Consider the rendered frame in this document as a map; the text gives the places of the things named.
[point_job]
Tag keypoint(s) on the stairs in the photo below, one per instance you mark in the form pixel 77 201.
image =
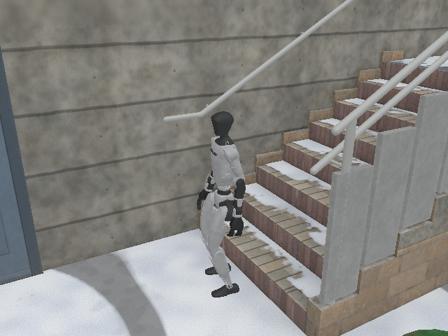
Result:
pixel 285 213

